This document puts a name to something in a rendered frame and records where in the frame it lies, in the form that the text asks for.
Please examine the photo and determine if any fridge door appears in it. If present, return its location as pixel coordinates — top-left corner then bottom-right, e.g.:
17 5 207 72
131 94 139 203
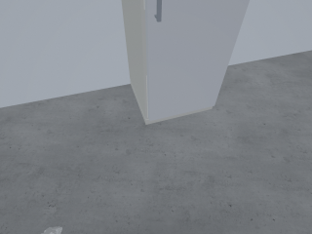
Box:
144 0 250 121

